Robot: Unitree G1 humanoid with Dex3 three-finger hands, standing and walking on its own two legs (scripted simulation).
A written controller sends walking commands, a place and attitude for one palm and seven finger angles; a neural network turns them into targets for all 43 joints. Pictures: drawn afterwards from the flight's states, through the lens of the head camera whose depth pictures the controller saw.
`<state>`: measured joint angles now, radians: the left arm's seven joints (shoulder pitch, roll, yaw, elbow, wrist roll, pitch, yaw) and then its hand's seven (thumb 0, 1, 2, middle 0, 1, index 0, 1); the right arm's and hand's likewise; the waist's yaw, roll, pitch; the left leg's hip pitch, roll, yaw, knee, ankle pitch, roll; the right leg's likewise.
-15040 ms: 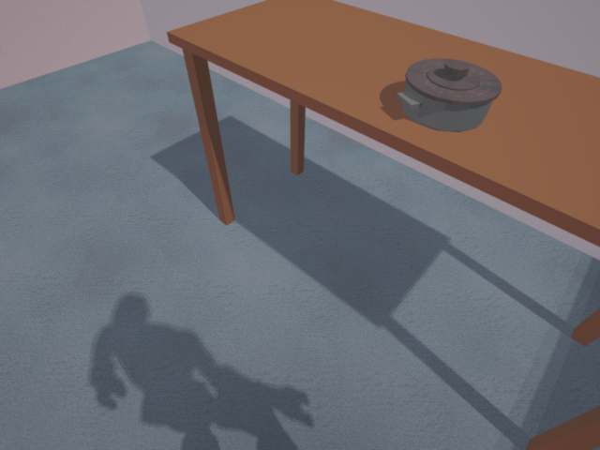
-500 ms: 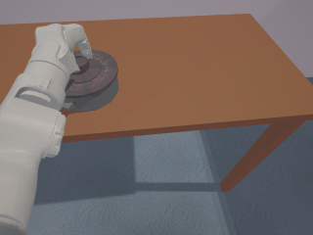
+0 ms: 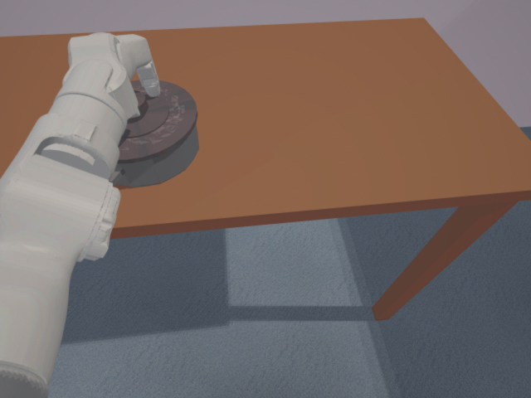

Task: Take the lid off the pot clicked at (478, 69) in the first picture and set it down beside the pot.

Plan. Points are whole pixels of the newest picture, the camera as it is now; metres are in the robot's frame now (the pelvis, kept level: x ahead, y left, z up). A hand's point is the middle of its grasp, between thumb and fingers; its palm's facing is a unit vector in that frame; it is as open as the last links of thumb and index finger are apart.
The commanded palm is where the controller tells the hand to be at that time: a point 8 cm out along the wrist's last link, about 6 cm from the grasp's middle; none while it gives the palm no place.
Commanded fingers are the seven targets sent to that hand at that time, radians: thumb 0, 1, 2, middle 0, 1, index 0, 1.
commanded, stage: lower the open fingers around the knob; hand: left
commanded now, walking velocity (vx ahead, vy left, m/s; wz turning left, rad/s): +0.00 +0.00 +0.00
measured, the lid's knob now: (130, 104) +0.53 +0.17 +0.16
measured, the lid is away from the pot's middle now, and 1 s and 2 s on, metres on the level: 0.00 0.00 0.00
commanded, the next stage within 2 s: close the fingers and squeeze the knob in 0.90 s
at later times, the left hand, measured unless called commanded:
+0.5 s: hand (130, 95) +0.51 +0.16 +0.19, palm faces -0.39 -0.09 -0.92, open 10.3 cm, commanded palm +0.51 +0.16 +0.23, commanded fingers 0.00 -0.42 1.68 -0.85 -0.08 -0.85 -0.08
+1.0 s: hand (129, 93) +0.51 +0.16 +0.19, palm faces -0.39 -0.10 -0.92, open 10.3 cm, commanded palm +0.51 +0.16 +0.23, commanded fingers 0.00 -0.10 0.90 -0.46 -0.73 -0.46 -0.73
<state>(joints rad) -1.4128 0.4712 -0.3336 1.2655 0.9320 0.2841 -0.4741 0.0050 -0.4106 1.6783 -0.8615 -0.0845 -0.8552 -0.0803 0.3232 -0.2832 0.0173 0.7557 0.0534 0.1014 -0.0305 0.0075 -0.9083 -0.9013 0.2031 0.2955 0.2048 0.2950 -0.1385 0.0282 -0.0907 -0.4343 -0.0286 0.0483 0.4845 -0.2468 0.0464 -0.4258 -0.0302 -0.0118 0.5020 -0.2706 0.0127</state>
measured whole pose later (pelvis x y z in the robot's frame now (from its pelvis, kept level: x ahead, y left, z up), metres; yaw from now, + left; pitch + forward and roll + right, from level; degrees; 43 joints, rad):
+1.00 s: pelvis +0.00 +0.00 +0.00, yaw -1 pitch +12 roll +0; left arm -1.42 0.49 -0.29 1.27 0.95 0.28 -0.46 0.00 -0.41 1.68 -0.94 -0.13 -0.86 -0.08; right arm 0.32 -0.28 0.02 0.74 0.06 0.13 -0.04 0.01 -0.91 -0.90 0.20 0.30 0.21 0.30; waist -0.15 0.03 -0.11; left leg -0.46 -0.02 0.06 0.51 -0.27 0.05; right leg -0.45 -0.02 0.00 0.52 -0.28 0.01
